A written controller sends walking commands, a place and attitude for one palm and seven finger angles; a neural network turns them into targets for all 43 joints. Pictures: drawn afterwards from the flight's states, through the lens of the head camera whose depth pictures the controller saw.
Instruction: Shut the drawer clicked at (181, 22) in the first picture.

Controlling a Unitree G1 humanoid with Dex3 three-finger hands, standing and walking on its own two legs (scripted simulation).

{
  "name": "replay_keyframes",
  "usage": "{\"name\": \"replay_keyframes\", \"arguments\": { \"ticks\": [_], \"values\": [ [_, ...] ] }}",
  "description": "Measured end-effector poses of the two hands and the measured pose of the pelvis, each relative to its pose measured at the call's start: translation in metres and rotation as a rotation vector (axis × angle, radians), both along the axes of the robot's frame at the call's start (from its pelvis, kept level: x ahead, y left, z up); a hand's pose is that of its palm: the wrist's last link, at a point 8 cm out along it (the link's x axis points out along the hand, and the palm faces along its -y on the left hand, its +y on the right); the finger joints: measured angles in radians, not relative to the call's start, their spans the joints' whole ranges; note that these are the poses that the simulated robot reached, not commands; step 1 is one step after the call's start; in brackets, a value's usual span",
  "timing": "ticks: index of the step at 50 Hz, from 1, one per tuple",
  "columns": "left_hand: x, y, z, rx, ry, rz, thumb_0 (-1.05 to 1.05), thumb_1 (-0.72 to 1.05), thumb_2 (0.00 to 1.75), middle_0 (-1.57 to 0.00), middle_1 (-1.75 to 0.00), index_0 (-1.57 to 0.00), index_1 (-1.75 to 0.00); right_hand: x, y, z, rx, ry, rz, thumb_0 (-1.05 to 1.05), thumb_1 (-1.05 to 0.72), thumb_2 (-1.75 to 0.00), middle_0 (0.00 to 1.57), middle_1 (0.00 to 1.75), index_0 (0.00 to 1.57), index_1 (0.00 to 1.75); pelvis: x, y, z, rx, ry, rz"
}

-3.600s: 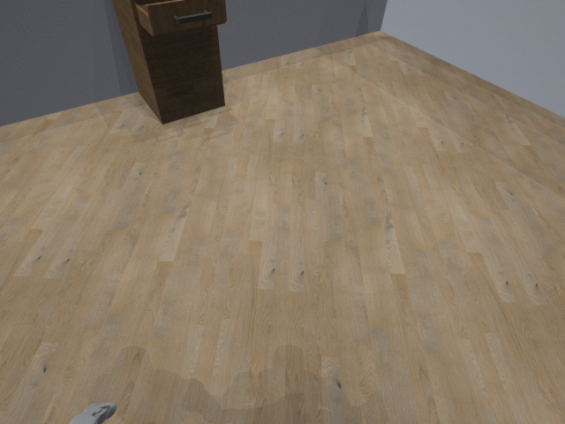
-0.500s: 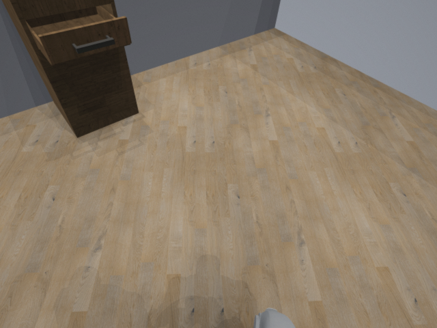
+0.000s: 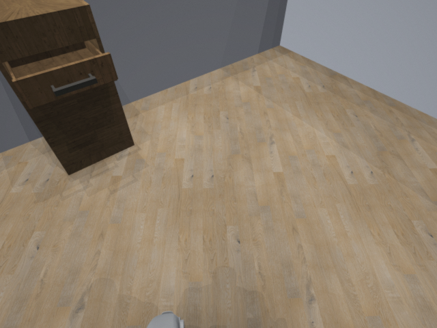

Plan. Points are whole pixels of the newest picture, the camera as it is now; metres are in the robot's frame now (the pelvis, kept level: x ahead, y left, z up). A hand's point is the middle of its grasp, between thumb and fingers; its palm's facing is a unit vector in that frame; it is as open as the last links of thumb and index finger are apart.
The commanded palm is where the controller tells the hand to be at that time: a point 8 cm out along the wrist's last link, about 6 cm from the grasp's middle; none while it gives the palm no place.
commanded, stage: walk to a spot facing it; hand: left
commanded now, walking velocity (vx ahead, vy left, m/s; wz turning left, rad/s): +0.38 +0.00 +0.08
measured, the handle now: (74, 83) +1.03 +0.67 -0.13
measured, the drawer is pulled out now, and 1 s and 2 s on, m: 0.18 0.18 0.18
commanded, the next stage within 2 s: turn to face it in 1.26 s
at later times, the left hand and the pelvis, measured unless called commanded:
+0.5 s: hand (129, 268) +0.28 +0.24 -0.17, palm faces +0.03 -0.98 -0.17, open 7.4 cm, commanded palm none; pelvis +0.21 +0.05 +0.00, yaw -1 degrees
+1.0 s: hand (157, 222) +0.41 +0.20 -0.18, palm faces +0.09 -0.98 -0.19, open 7.2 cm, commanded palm none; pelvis +0.43 +0.01 +0.00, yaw +3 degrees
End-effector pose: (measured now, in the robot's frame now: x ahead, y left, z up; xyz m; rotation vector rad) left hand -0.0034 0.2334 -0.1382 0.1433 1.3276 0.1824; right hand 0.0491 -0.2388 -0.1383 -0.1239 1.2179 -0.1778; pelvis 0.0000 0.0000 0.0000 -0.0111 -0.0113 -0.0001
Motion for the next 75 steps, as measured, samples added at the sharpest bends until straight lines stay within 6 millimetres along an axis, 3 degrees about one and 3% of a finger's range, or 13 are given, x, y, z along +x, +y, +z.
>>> {"name": "replay_keyframes", "arguments": {
  "ticks": [8, 12, 15, 23, 30, 35, 39, 46, 53, 57, 60, 67, 75],
  "values": [
    [-0.006, 0.003, -0.026, -0.100, 0.186, 0.112, 0.00, 0.91, 0.90, -0.20, -0.30, -0.20, -0.30, 0.134, 0.031, 0.007, -0.053, -0.078, 0.138, 0.00, -0.92, -0.90, 0.20, 0.30, 0.19, 0.30, 0.078, 0.030, -0.014, -0.025, 0.002, 0.027],
    [0.022, 0.018, -0.033, -0.122, 0.248, 0.100, 0.00, 0.91, 0.90, -0.20, -0.30, -0.20, -0.30, 0.168, 0.054, 0.005, -0.057, -0.119, 0.130, 0.00, -0.92, -0.90, 0.20, 0.30, 0.19, 0.30, 0.111, 0.047, -0.019, -0.009, -0.014, 0.016],
    [0.071, 0.034, -0.026, -0.104, 0.198, 0.068, 0.01, 0.91, 0.90, -0.20, -0.30, -0.20, -0.30, 0.165, 0.066, 0.006, -0.041, -0.079, 0.082, 0.00, -0.92, -0.90, 0.20, 0.30, 0.19, 0.30, 0.134, 0.053, -0.011, -0.004, -0.020, 0.009],
    [0.237, 0.055, -0.005, -0.039, -0.051, -0.018, 0.01, 0.91, 0.90, -0.19, -0.30, -0.20, -0.30, 0.137, 0.061, 0.005, -0.032, 0.119, -0.033, -0.01, -0.94, -0.90, 0.20, 0.30, 0.20, 0.30, 0.197, 0.054, 0.002, 0.013, -0.013, -0.005],
    [0.371, 0.031, 0.006, -0.006, -0.175, -0.131, 0.00, 0.91, 0.90, -0.19, -0.30, -0.19, -0.30, 0.128, 0.060, -0.010, 0.052, 0.282, -0.128, 0.00, -0.92, -0.90, 0.20, 0.30, 0.20, 0.30, 0.261, 0.031, -0.006, 0.028, -0.009, -0.031],
    [0.439, 0.001, -0.003, 0.012, -0.258, -0.159, 0.00, 0.91, 0.90, -0.19, -0.30, -0.20, -0.30, 0.153, 0.046, -0.031, 0.101, 0.368, -0.146, 0.00, -0.91, -0.90, 0.20, 0.30, 0.20, 0.30, 0.311, 0.004, -0.025, 0.024, -0.017, -0.025],
    [0.439, -0.013, -0.002, -0.009, -0.219, -0.104, 0.00, 0.90, 0.90, -0.20, -0.30, -0.20, -0.30, 0.218, 0.025, -0.028, 0.078, 0.301, -0.104, 0.01, -0.91, -0.90, 0.20, 0.30, 0.19, 0.30, 0.340, -0.003, -0.016, 0.014, -0.030, -0.009],
    [0.419, 0.006, 0.001, 0.017, -0.071, -0.006, -0.02, 0.95, 0.90, -0.20, -0.30, -0.20, -0.30, 0.368, 0.007, -0.006, 0.015, 0.064, -0.014, 0.00, -0.91, -0.90, 0.20, 0.30, 0.19, 0.30, 0.393, 0.000, -0.002, -0.005, -0.011, 0.024],
    [0.403, 0.017, -0.021, -0.057, 0.081, 0.102, 0.00, 0.92, 0.90, -0.20, -0.30, -0.20, -0.30, 0.496, 0.032, 0.008, -0.030, -0.053, 0.123, 0.00, -0.91, -0.90, 0.20, 0.30, 0.19, 0.30, 0.454, 0.027, -0.008, -0.036, -0.006, 0.066],
    [0.410, 0.031, -0.039, -0.098, 0.169, 0.142, 0.00, 0.91, 0.90, -0.20, -0.30, -0.20, -0.30, 0.550, 0.058, 0.004, -0.059, -0.108, 0.169, 0.00, -0.91, -0.90, 0.20, 0.30, 0.19, 0.30, 0.490, 0.052, -0.022, -0.029, -0.012, 0.077],
    [0.439, 0.043, -0.033, -0.101, 0.179, 0.125, 0.01, 0.91, 0.90, -0.20, -0.30, -0.20, -0.30, 0.561, 0.073, 0.007, -0.056, -0.097, 0.151, 0.00, -0.91, -0.90, 0.20, 0.30, 0.19, 0.30, 0.510, 0.063, -0.016, -0.025, -0.019, 0.066],
    [0.547, 0.068, -0.015, -0.065, 0.057, 0.060, 0.01, 0.91, 0.90, -0.20, -0.30, -0.20, -0.30, 0.551, 0.078, 0.014, -0.063, 0.011, 0.044, -0.01, -0.95, -0.90, 0.20, 0.30, 0.20, 0.30, 0.559, 0.074, 0.001, -0.003, -0.018, 0.021],
    [0.669, 0.060, -0.006, -0.027, -0.057, -0.038, 0.00, 0.91, 0.90, -0.19, -0.30, -0.20, -0.30, 0.526, 0.091, -0.003, 0.025, 0.203, -0.051, 0.00, -0.92, -0.90, 0.20, 0.30, 0.20, 0.30, 0.613, 0.062, -0.001, 0.014, -0.014, 0.010]
  ]
}}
